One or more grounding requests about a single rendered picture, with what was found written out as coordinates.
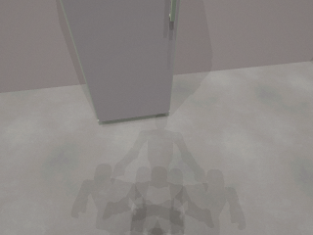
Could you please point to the fridge door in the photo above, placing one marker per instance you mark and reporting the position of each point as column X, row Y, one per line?
column 126, row 49

